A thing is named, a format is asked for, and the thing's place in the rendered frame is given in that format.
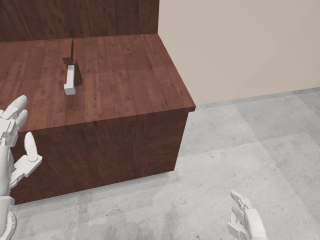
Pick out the robot right hand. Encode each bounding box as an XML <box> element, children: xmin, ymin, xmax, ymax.
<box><xmin>227</xmin><ymin>190</ymin><xmax>268</xmax><ymax>240</ymax></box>

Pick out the left robot forearm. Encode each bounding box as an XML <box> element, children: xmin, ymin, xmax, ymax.
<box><xmin>0</xmin><ymin>196</ymin><xmax>17</xmax><ymax>240</ymax></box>

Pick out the robot left hand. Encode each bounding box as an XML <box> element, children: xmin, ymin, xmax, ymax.
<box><xmin>0</xmin><ymin>95</ymin><xmax>42</xmax><ymax>197</ymax></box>

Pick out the counter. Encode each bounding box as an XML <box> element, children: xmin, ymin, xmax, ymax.
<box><xmin>0</xmin><ymin>0</ymin><xmax>196</xmax><ymax>206</ymax></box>

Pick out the tap lever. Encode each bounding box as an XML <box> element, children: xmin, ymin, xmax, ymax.
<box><xmin>64</xmin><ymin>65</ymin><xmax>76</xmax><ymax>95</ymax></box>

